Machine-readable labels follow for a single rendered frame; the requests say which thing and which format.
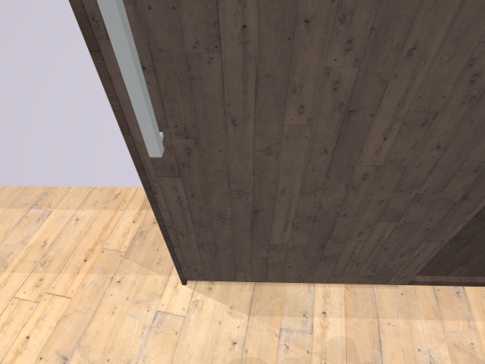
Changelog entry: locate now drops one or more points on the handle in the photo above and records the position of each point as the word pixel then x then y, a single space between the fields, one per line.
pixel 118 27

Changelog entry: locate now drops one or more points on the wardrobe door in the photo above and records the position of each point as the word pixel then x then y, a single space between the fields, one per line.
pixel 310 141
pixel 464 254

